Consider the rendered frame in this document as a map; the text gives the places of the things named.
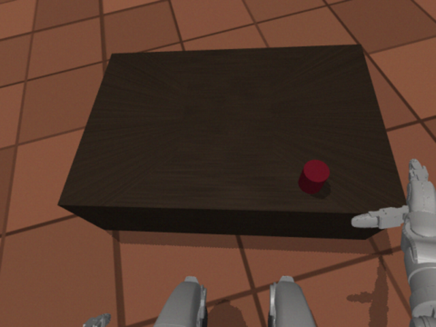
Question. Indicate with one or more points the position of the can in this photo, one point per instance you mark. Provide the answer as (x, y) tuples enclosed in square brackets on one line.
[(313, 176)]

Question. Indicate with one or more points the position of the right robot arm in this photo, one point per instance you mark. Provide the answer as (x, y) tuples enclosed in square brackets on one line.
[(418, 243)]

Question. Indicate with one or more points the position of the right robot hand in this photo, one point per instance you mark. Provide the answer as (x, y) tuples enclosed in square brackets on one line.
[(421, 196)]

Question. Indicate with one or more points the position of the left robot hand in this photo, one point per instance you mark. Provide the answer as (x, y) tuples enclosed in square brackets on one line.
[(99, 321)]

